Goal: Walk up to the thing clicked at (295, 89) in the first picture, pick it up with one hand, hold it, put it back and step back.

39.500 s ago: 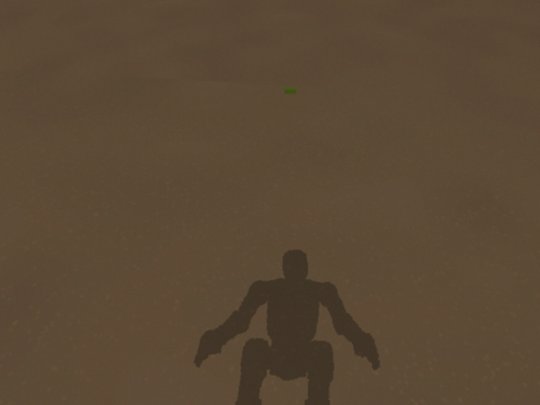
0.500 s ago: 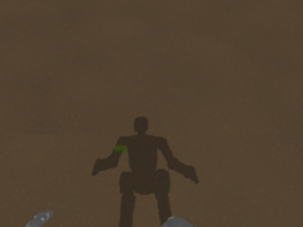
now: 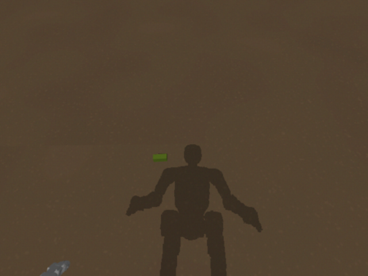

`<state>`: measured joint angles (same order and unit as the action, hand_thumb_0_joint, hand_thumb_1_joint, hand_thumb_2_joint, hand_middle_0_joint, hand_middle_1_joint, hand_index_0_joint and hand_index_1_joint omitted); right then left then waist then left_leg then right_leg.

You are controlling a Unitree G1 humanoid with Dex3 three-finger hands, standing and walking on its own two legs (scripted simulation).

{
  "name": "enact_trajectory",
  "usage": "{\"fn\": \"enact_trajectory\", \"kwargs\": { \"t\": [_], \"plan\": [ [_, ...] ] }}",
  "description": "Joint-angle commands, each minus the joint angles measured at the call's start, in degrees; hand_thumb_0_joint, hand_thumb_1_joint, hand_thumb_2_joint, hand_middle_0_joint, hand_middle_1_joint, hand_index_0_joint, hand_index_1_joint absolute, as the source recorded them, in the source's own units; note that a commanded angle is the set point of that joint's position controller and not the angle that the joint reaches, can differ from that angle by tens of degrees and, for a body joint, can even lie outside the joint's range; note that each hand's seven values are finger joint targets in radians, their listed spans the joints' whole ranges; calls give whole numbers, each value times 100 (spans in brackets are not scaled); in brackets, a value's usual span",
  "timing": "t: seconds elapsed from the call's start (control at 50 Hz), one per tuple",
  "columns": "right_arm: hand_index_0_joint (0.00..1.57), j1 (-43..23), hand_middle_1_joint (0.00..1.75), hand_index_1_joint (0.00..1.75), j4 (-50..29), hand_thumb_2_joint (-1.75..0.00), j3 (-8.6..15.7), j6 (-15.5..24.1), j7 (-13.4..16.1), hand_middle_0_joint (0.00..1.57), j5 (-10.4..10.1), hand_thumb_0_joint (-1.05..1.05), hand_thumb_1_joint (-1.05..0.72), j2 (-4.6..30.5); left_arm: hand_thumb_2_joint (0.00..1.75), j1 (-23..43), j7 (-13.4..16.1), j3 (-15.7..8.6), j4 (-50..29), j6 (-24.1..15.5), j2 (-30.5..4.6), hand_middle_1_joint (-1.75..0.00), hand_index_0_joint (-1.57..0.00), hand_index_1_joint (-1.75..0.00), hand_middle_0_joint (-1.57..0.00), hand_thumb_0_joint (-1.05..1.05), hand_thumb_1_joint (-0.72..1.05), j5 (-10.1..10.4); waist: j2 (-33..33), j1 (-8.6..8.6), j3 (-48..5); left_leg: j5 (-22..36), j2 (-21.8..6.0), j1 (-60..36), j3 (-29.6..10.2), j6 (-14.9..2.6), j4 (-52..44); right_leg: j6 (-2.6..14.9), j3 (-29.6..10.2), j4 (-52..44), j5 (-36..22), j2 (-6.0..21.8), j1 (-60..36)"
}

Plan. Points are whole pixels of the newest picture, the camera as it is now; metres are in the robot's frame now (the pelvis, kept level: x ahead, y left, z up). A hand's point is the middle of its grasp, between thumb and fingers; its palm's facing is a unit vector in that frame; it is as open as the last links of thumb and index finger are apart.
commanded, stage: step back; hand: left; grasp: from above
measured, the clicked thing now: (160, 157) +0.86 +0.22 -0.74
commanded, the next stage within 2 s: stand in 1.60 s
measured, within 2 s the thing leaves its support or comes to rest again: neither
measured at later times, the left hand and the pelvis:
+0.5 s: hand out of the picture -0.11 +0.24 -0.14, palm faces -0.05 -0.91 -0.41, open 7.4 cm; pelvis -0.18 -0.03 +0.00, yaw -3 degrees
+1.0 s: hand out of the picture -0.18 +0.25 -0.14, palm faces +0.01 -0.92 -0.38, open 7.4 cm; pelvis -0.23 -0.03 +0.01, yaw +1 degrees
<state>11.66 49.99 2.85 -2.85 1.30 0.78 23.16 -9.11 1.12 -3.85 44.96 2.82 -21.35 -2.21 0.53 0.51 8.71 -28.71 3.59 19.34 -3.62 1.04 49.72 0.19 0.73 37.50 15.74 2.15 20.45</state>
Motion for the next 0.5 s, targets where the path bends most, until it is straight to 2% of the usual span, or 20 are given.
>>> {"fn": "enact_trajectory", "kwargs": {
  "t": [0.0, 0.02, 0.04, 0.06, 0.08, 0.1, 0.12, 0.16, 0.18, 0.22, 0.24, 0.3, 0.34, 0.36, 0.38, 0.4, 0.42, 0.44, 0.46, 0.48],
  "plan": [
    [20, 425, 30, 30, -259, -90, 314, 262, 47, 20, 67, 0, -90, 861, 90, 184, 52, -354, -541, -24, -1379, -30, -20, -30, -20, 0, 90, 95, -817, -72, -1303, 1710, -168, -572, 401, -157, -2753, 763, -1047, 74, -2557, 953, -1277],
    [20, 344, 30, 30, -272, -90, 414, 272, 60, 20, 147, 0, -90, 1171, 90, 41, 30, -274, -579, 5, -1190, -30, -20, -30, -20, 0, 90, 113, -318, -8, -1316, 2318, -826, -1114, -586, -387, -2803, 445, -941, 384, -1540, 605, -338],
    [20, 27, 30, 30, -398, -90, 534, 245, 8, 20, 125, 0, -90, 1874, 90, 212, 36, -226, -678, -11, -1035, -30, -20, -30, -20, 0, 90, 168, 1097, -22, -1203, 3134, -2110, -1061, -2140, -1133, -2954, 123, -148, 1238, 632, -426, 605],
    [20, -76, 30, 30, -503, -90, 590, 260, -11, 20, 138, 0, -90, 2135, 90, 572, 124, -354, -666, -3, -1236, -30, -20, -30, -20, 0, 90, 98, 1327, -357, -1095, 3480, -2777, -243, -2872, -1893, -3112, 38, -658, 2446, 2244, -546, 398],
    [20, -150, 30, 30, -449, -90, 543, 300, 16, 20, 146, 0, -90, 1866, 90, 596, 128, -388, -523, 30, -1315, -30, -20, -30, -20, 0, 90, 77, 709, -258, -977, 3740, -2617, -48, -2421, -1855, -2928, 69, -1125, 3156, 2151, -600, 308],
    [20, -382, 30, 30, -465, -90, 412, 309, 48, 20, 149, 0, -90, 1547, 90, 395, 110, -374, -413, 43, -1214, -30, -20, -30, -20, 0, 90, 161, 328, -35, -998, 4144, -2128, -355, -1651, -1576, -2678, 146, -1324, 3435, 1835, -709, 501],
    [20, -525, 30, 30, -473, -90, 356, 296, 74, 20, 171, 0, -90, 1406, 90, 183, 104, -356, -300, 45, -1172, -30, -20, -30, -20, 0, 90, 202, 361, 98, -957, 4127, -1866, -428, -1263, -1379, -2556, 138, -1243, 3610, 1592, -743, 655],
    [20, -612, 30, 30, -522, -90, 358, 292, 78, 20, 144, 0, -90, 1296, 90, -107, 67, -392, -173, 19, -1218, -30, -20, -30, -20, 0, 90, 161, 685, 155, -921, 4004, -1837, -558, -1064, -1444, -2447, -7, -1010, 3465, 1485, -670, 627],
    [20, -544, 30, 30, -530, -90, 339, 269, 54, 20, 160, 0, -90, 1202, 90, -119, 51, -381, -166, -1, -1165, -30, -20, -30, -20, 0, 90, 135, 665, 101, -920, 3964, -1690, -812, -946, -1440, -2410, -85, -944, 3191, 1487, -673, 698],
    [20, -400, 30, 30, -583, -90, 359, 238, 59, 20, 155, 0, -90, 1225, 90, -80, 25, -337, -207, -30, -1087, -30, -20, -30, -20, 0, 90, 105, 860, -54, -1027, 4012, -1877, -1241, -1022, -1571, -2309, -200, -747, 2352, 1604, -506, 645],
    [20, -308, 30, 30, -555, -90, 351, 219, 52, 20, 159, 0, -90, 1220, 90, 7, 19, -329, -212, -59, -1105, -30, -20, -30, -20, 0, 90, 100, 805, -140, -1088, 4039, -1833, -1358, -975, -1569, -2242, -231, -609, 1870, 1576, -465, 567],
    [20, -374, 30, 30, -580, -90, 383, 133, 23, 20, 136, 0, -90, 1410, 90, -209, -17, -290, -35, -116, -1049, -30, -20, -30, -20, 0, 90, 96, 1178, -112, -1382, 3525, -1769, -1268, -900, -1346, -2091, -73, -252, 170, 1157, -312, -153],
    [20, -609, 30, 30, -572, -90, 367, 54, -9, 20, 67, 0, -90, 1436, 90, -801, -21, -299, 322, -182, -999, -30, -20, -30, -20, 0, 90, 68, 1064, 178, -1663, 2963, -1528, -836, -574, -1014, -1718, 108, 86, -1396, 77, -412, -1124],
    [20, -553, 30, 30, -586, -90, 292, 36, -29, 20, 45, 0, -90, 1193, 90, -775, -13, -382, 378, -225, -1260, -30, -20, -30, -20, 0, 90, -18, 625, 134, -1466, 2037, -1214, 162, -456, -682, -1369, 227, -548, -1450, 25, -120, -1555],
    [20, -449, 30, 30, -674, -90, 160, 55, -35, 20, 17, 0, -90, 772, 90, -807, -11, -522, 306, -260, -1761, -30, -20, -30, -20, 0, 90, -70, -976, 129, -1168, 286, -287, 1471, -100, -283, -402, 529, -2351, -1793, 562, 986, -1646],
    [20, -888, 30, 30, -769, -90, 266, 49, 84, 20, 18, 0, -90, 910, 90, -349, 7, -632, 101, -237, -2366, -30, -20, -30, -20, 0, 90, -84, -1636, 453, -886, -715, 42, 1224, -455, -60, 739, 1599, -3450, -2117, 276, 2233, -126],
    [20, -848, 30, 30, -667, -90, 353, 27, 96, 20, 34, 0, -90, 1136, 90, -76, 15, -601, 2, -267, -2222, -30, -20, -30, -20, 0, 90, -39, -1165, 304, -565, -537, -62, 976, -907, 0, 1522, 1703, -3385, -2225, 486, 2301, 549],
    [20, -568, 30, 30, -493, -90, 335, 36, 80, 20, 2, 0, -90, 1161, 90, 385, 36, -471, -91, -300, -1813, -30, -20, -30, -20, 0, 90, 0, -499, -17, -451, -62, 88, 1007, -967, -41, 1788, 1361, -2367, -1788, -155, 1711, 337],
    [20, -377, 30, 30, -356, -90, 290, 68, 61, 20, -37, 0, -90, 1074, 90, 573, 51, -396, -77, -325, -1546, -30, -20, -30, -20, 0, 90, -16, -343, -183, -493, 272, 200, 979, -783, -75, 1763, 1020, -1577, -1485, -770, 1204, 68],
    [20, -300, 30, 30, -328, -90, 262, 108, 40, 20, -23, 0, -90, 998, 90, 425, 58, -421, -19, -342, -1468, -30, -20, -30, -20, 0, 90, -34, -599, -122, -630, 369, 178, 952, -547, -58, 1644, 900, -1326, -1370, -723, 1027, -185]
  ]
}}
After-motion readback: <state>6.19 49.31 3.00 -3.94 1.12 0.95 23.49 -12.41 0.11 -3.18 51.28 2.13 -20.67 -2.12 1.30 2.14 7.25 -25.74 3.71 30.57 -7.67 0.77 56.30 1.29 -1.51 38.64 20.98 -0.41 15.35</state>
